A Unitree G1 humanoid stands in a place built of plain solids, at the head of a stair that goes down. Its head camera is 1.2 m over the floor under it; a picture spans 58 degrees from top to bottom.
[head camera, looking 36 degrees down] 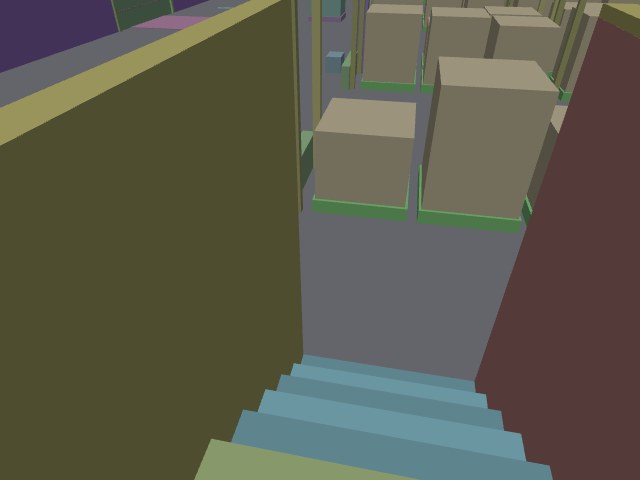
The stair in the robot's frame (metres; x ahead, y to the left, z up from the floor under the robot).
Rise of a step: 0.19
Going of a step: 0.22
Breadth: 1.02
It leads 11 degrees to the right of straight ahead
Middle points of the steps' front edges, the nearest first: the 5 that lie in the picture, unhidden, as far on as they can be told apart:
0.79 -0.23 -0.19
1.01 -0.27 -0.38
1.22 -0.31 -0.57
1.44 -0.36 -0.76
1.66 -0.40 -0.95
